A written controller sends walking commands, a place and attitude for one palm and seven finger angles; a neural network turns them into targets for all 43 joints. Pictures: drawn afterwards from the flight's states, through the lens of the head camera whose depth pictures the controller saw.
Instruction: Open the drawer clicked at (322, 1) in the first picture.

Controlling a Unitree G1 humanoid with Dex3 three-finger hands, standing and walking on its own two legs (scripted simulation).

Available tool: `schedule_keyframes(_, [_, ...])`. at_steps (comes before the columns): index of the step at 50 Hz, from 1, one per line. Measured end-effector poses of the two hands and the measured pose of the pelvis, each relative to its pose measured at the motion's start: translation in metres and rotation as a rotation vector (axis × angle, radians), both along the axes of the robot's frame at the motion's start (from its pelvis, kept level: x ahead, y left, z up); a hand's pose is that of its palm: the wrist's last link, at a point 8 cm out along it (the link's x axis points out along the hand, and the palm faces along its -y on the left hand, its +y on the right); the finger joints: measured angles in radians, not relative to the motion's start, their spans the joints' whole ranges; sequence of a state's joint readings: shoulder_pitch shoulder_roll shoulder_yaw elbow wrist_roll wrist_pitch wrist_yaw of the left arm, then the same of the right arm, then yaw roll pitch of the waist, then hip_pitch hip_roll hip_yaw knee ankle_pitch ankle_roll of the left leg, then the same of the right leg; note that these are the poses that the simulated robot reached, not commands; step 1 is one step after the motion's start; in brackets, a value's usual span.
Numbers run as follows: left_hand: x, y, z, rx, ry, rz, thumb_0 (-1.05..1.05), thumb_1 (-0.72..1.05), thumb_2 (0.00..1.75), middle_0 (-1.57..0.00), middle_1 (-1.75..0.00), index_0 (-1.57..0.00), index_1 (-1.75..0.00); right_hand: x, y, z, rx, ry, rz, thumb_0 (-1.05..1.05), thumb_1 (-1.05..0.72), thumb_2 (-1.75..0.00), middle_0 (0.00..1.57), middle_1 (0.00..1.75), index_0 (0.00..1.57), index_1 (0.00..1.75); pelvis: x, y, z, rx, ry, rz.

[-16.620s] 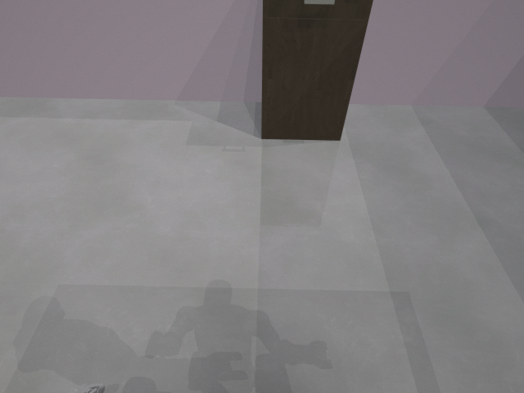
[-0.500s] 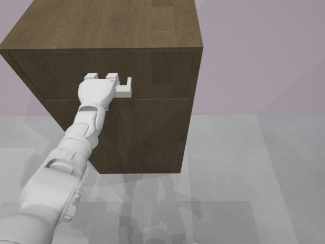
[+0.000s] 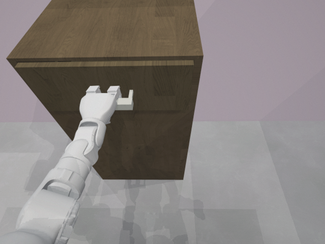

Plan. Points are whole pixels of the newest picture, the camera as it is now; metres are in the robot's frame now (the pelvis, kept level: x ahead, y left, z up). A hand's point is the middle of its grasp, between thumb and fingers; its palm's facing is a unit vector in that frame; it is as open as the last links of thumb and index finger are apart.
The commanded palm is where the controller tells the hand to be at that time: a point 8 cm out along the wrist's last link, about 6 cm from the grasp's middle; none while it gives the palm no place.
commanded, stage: pull the drawer open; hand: left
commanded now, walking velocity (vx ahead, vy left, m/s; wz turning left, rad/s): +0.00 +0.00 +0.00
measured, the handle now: (109, 98) +0.49 +0.15 +0.06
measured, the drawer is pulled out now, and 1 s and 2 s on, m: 0.02 0.15 0.25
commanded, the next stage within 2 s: none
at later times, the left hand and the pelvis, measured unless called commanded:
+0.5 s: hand (100, 138) +0.38 +0.16 +0.03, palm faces +0.00 -0.05 -1.00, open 5.7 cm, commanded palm +0.34 +0.16 +0.08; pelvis -0.01 +0.00 +0.00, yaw +1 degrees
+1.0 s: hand (96, 161) +0.31 +0.16 +0.03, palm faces +0.02 -0.08 -1.00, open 5.6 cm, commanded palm +0.28 +0.16 +0.08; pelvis -0.01 -0.01 +0.00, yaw +1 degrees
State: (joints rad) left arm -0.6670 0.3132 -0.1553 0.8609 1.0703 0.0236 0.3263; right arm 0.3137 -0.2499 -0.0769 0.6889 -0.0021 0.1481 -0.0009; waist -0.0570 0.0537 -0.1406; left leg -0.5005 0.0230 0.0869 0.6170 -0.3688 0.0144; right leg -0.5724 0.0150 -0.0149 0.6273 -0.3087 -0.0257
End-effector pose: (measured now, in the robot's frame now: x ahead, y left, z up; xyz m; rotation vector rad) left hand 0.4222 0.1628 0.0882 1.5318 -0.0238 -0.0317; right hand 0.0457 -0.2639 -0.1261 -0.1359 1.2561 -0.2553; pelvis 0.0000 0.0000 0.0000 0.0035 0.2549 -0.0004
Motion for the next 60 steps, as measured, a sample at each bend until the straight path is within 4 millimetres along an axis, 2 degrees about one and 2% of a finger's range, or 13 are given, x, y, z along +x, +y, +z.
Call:
schedule_keyframes(13, [-0.036, 0.001, 0.0, -0.009, -0.004, 0.001, 0.01, 0.72, 0.8, -0.31, -1.35, -0.38, -1.35, 0.056, 0.011, 0.007, 0.031, -0.132, 0.067, 0.01, -0.91, -0.9, 0.2, 0.3, 0.2, 0.3, 0.0, -0.001, 0.003, 0.003, -0.05, 0.009])
schedule_keyframes(21, [-0.058, 0.002, 0.0, -0.009, -0.007, 0.001, 0.01, 0.71, 0.81, -0.31, -1.35, -0.39, -1.35, 0.079, 0.017, 0.012, 0.038, -0.194, 0.111, 0.01, -0.91, -0.9, 0.2, 0.3, 0.2, 0.3, -0.004, -0.002, 0.003, 0.006, -0.076, 0.016])
schedule_keyframes(27, [-0.072, 0.002, 0.0, -0.009, -0.01, 0.002, 0.01, 0.71, 0.82, -0.31, -1.35, -0.39, -1.35, 0.085, 0.02, 0.013, 0.047, -0.215, 0.132, 0.01, -0.91, -0.9, 0.2, 0.3, 0.2, 0.3, -0.007, -0.004, 0.003, 0.008, -0.093, 0.02])
schedule_keyframes(43, [-0.112, 0.004, -0.001, -0.034, -0.02, 0.005, 0.02, 0.71, 0.81, -0.29, -1.35, -0.41, -1.35, 0.084, 0.021, 0.015, 0.066, -0.25, 0.146, 0.01, -0.91, -0.9, 0.2, 0.3, 0.2, 0.3, -0.011, -0.007, 0.004, 0.013, -0.125, 0.007])
schedule_keyframes(60, [-0.153, 0.004, -0.001, -0.042, -0.031, 0.025, 0.02, 0.7, 0.83, -0.28, -1.35, -0.41, -1.35, 0.112, 0.03, 0.024, 0.086, -0.341, 0.216, 0.01, -0.91, -0.9, 0.2, 0.3, 0.2, 0.3, -0.017, -0.01, 0.004, 0.018, -0.157, 0.016])
